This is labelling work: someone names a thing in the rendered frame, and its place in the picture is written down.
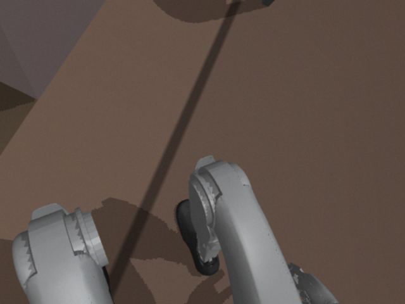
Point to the left robot foot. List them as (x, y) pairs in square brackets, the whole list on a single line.
[(107, 278)]

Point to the right robot hand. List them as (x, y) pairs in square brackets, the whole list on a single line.
[(310, 289)]

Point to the right robot foot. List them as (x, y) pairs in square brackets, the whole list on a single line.
[(189, 235)]

